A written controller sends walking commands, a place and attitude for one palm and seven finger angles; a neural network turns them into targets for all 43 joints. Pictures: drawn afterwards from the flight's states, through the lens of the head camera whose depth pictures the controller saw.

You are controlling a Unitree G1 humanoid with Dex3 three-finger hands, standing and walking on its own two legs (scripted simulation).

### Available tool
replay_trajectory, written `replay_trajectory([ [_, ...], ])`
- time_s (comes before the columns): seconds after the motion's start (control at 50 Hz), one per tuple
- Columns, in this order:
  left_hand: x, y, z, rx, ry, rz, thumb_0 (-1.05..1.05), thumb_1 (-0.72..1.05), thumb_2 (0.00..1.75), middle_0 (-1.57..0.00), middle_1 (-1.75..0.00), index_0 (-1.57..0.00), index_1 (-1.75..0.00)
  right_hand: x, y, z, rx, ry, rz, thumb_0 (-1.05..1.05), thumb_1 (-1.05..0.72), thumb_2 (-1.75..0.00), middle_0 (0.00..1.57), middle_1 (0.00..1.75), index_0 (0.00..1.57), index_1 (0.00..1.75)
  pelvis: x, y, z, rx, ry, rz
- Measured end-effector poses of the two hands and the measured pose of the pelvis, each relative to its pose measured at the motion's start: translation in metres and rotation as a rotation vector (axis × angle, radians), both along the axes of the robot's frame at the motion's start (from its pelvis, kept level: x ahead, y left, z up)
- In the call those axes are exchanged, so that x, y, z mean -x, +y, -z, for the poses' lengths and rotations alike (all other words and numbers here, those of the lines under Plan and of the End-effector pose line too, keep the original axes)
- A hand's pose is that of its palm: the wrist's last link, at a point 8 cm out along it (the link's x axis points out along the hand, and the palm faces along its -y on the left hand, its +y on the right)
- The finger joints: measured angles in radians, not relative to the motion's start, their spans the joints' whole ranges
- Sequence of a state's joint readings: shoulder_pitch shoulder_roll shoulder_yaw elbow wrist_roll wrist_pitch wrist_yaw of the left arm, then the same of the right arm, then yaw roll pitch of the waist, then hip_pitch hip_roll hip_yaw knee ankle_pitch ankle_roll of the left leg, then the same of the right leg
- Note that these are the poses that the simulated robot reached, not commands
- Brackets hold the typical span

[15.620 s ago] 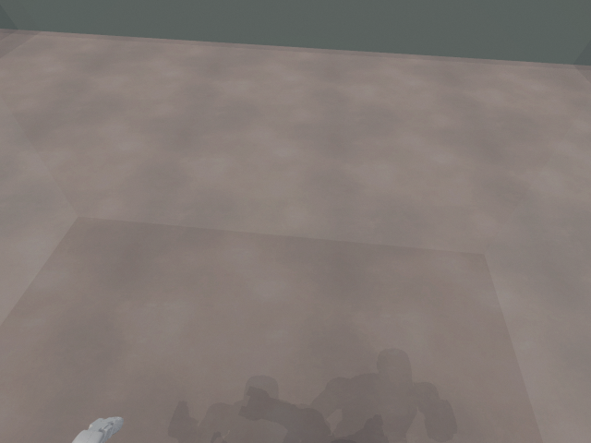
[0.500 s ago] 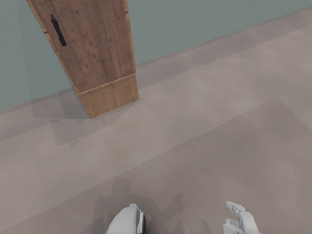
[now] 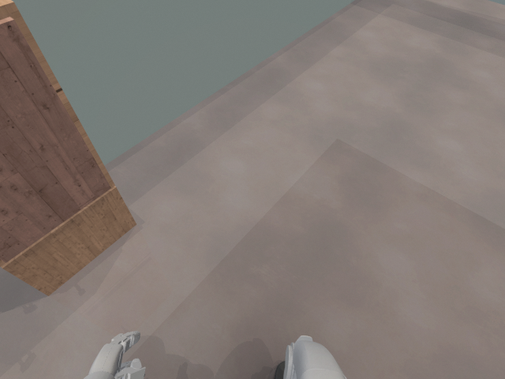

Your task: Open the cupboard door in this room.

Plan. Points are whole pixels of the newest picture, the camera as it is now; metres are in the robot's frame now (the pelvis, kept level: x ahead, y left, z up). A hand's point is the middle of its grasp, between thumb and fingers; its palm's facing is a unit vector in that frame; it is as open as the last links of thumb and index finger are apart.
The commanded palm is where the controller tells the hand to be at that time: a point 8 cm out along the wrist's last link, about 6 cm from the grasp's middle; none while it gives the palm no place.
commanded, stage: walk to a spot facing it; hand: left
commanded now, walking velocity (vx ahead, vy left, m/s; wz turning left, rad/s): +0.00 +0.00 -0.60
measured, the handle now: out of the picture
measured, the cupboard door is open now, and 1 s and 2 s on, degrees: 0 0 0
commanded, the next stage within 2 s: turn to face it in 0.04 s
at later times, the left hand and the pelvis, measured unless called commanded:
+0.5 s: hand (171, 334) +0.21 +0.15 -0.15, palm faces +0.02 -0.97 -0.23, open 7.3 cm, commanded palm none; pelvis +0.10 -0.03 +0.00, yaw +1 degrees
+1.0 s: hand out of the picture +0.14 +0.20 -0.15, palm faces +0.30 -0.91 -0.29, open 7.4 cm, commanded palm none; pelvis +0.10 -0.04 +0.00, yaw +17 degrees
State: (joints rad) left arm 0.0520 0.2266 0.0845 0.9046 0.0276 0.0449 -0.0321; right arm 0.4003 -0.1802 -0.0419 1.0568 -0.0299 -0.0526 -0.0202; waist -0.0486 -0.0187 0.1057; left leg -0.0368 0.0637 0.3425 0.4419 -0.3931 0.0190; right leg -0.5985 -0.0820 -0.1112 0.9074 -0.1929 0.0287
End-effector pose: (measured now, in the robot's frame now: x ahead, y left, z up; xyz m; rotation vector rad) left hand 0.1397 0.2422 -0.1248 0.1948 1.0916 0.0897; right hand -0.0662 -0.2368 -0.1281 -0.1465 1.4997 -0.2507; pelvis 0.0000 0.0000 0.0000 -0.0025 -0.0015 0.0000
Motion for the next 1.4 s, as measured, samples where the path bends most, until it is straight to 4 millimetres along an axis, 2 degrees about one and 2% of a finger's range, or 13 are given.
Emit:
replay_trajectory([
  [0.08, -0.055, -0.036, 0.009, 0.01, -0.012, 0.096, 0.01, 0.92, 0.89, -0.19, -0.3, -0.19, -0.29, -0.004, 0.002, 0.015, -0.043, 0.048, 0.084, 0.0, -0.91, -0.9, 0.2, 0.3, 0.2, 0.3, -0.031, -0.013, 0.011, -0.009, 0.01, 0.054],
  [0.14, -0.081, -0.059, 0.016, 0.008, -0.039, 0.138, 0.01, 0.91, 0.89, -0.2, -0.3, -0.19, -0.29, -0.022, -0.005, 0.03, -0.073, 0.059, 0.123, 0.01, -0.9, -0.9, 0.2, 0.3, 0.2, 0.3, -0.05, -0.027, 0.022, -0.014, 0.007, 0.088],
  [0.24, -0.077, -0.072, 0.01, -0.015, 0.02, 0.13, 0.0, 0.91, 0.89, -0.2, -0.3, -0.2, -0.3, -0.092, -0.023, 0.032, -0.069, -0.068, 0.103, 0.01, -0.9, -0.9, 0.2, 0.3, 0.2, 0.3, -0.066, -0.036, 0.011, -0.022, -0.023, 0.116],
  [0.32, -0.072, -0.067, -0.003, -0.05, 0.042, 0.096, -0.01, 0.93, 0.89, -0.2, -0.3, -0.2, -0.3, -0.148, -0.032, 0.026, -0.067, -0.191, 0.064, 0.0, -0.91, -0.9, 0.2, 0.3, 0.2, 0.3, -0.079, -0.038, 0.002, -0.021, -0.017, 0.104],
  [0.46, -0.069, -0.049, -0.009, -0.04, 0.004, -0.005, 0.0, 0.92, 0.89, -0.2, -0.3, -0.2, -0.3, -0.195, -0.026, 0.02, -0.081, -0.214, -0.033, 0.0, -0.91, -0.9, 0.2, 0.3, 0.2, 0.3, -0.098, -0.035, -0.001, -0.01, -0.014, 0.02],
  [0.54, -0.051, -0.034, 0.001, -0.021, 0.014, -0.088, 0.0, 0.92, 0.89, -0.2, -0.3, -0.2, -0.3, -0.216, -0.021, 0.016, -0.066, -0.191, -0.113, 0.0, -0.91, -0.9, 0.2, 0.3, 0.2, 0.3, -0.101, -0.027, 0.002, -0.003, -0.008, -0.038],
  [0.66, 0.002, -0.001, 0.028, -0.002, 0.126, -0.218, 0.0, 0.91, 0.89, -0.2, -0.3, -0.2, -0.3, -0.248, -0.006, 0.011, -0.022, -0.216, -0.232, 0.0, -0.91, -0.9, 0.2, 0.3, 0.2, 0.3, -0.1, -0.008, 0.011, 0.002, 0.004, -0.127],
  [0.76, 0.037, 0.014, 0.019, -0.017, 0.219, -0.281, 0.01, 0.91, 0.89, -0.2, -0.3, -0.19, -0.29, -0.256, 0.001, -0.003, -0.008, -0.218, -0.284, 0.0, -0.9, -0.9, 0.2, 0.3, 0.2, 0.3, -0.1, -0.005, 0.0, 0.018, 0.006, -0.164],
  [0.88, 0.042, 0.017, 0.004, -0.046, 0.18, -0.336, 0.01, 0.91, 0.89, -0.2, -0.3, -0.19, -0.29, -0.262, -0.007, -0.006, -0.022, -0.204, -0.332, 0.0, -0.9, -0.9, 0.21, 0.3, 0.21, 0.3, -0.099, -0.015, -0.007, 0.021, 0.004, -0.222],
  [1.04, 0.018, -0.016, -0.01, -0.091, 0.034, -0.37, 0.01, 0.91, 0.89, -0.2, -0.3, -0.19, -0.29, -0.282, -0.05, 0.013, -0.053, -0.21, -0.387, 0.0, -0.9, -0.9, 0.21, 0.3, 0.21, 0.3, -0.096, -0.058, 0.003, -0.006, -0.004, -0.318],
  [1.1, 0.023, -0.037, -0.016, -0.115, -0.008, -0.383, 0.01, 0.91, 0.89, -0.2, -0.3, -0.19, -0.29, -0.298, -0.067, 0.024, -0.061, -0.223, -0.413, 0.01, -0.9, -0.9, 0.21, 0.3, 0.21, 0.3, -0.093, -0.074, 0.008, -0.017, -0.017, -0.361],
  [1.26, 0.078, -0.081, -0.026, -0.094, 0.038, -0.496, 0.01, 0.91, 0.89, -0.2, -0.3, -0.2, -0.3, -0.328, -0.077, 0.013, -0.089, -0.255, -0.523, 0.01, -0.91, -0.9, 0.2, 0.3, 0.2, 0.3, -0.083, -0.095, -0.004, -0.056, -0.033, -0.475],
  [1.4, 0.141, -0.099, -0.01, -0.047, 0.094, -0.624, 0.01, 0.91, 0.89, -0.2, -0.3, -0.2, -0.3, -0.332, -0.057, 0.005, -0.081, -0.214, -0.654, 0.01, -0.91, -0.9, 0.2, 0.3, 0.2, 0.3, -0.068, -0.1, -0.004, -0.042, -0.021, -0.573],
])
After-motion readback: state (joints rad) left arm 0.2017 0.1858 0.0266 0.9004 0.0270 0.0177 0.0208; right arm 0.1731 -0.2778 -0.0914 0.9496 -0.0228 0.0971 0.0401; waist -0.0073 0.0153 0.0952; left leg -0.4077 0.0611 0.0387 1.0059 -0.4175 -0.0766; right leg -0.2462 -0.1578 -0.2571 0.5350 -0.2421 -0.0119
